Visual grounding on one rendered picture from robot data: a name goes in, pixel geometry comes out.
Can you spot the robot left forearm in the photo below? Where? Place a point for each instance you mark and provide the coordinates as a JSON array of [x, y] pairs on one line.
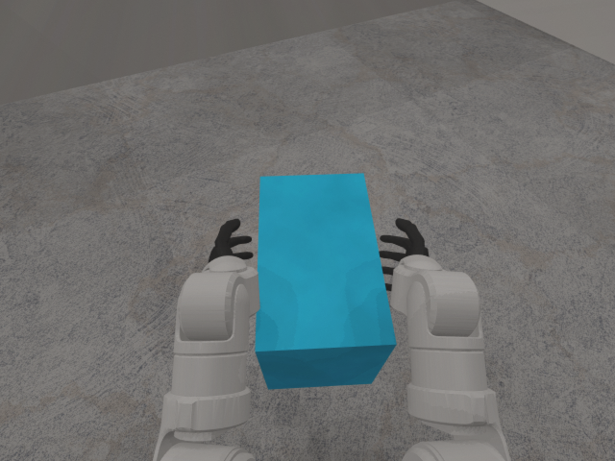
[[209, 395]]

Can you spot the robot right forearm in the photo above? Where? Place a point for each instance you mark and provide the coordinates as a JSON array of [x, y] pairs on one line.
[[449, 386]]

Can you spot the robot left hand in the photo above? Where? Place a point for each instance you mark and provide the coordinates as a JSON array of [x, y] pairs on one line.
[[223, 242]]

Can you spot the robot right hand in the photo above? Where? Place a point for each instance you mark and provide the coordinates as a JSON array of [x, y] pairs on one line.
[[415, 245]]

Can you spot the carton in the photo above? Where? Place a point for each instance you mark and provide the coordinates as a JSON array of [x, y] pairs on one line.
[[324, 317]]

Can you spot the robot right upper arm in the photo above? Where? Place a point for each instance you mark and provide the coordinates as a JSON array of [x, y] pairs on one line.
[[453, 450]]

